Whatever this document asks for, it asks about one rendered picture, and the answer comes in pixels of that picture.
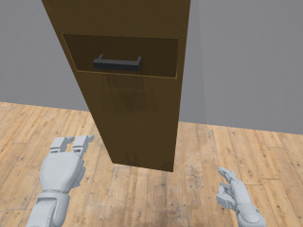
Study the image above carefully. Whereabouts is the left robot hand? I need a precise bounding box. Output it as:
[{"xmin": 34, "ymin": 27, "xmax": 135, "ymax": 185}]
[{"xmin": 39, "ymin": 135, "xmax": 95, "ymax": 194}]

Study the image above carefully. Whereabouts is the left robot forearm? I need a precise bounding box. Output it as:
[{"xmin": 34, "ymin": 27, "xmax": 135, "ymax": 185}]
[{"xmin": 26, "ymin": 191, "xmax": 70, "ymax": 227}]

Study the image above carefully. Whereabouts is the cabinet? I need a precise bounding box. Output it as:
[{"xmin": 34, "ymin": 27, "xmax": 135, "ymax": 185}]
[{"xmin": 42, "ymin": 0, "xmax": 191, "ymax": 172}]

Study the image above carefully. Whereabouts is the right robot hand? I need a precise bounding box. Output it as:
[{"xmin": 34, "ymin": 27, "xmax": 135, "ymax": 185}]
[{"xmin": 216, "ymin": 166, "xmax": 253, "ymax": 212}]

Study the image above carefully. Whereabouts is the drawer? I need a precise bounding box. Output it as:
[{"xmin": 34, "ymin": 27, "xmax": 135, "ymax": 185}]
[{"xmin": 62, "ymin": 32, "xmax": 180, "ymax": 78}]

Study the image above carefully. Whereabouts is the handle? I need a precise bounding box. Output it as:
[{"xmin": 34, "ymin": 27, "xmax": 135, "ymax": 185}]
[{"xmin": 93, "ymin": 54, "xmax": 142, "ymax": 72}]

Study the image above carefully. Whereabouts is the right robot forearm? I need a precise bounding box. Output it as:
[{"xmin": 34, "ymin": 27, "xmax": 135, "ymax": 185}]
[{"xmin": 236, "ymin": 202, "xmax": 267, "ymax": 227}]

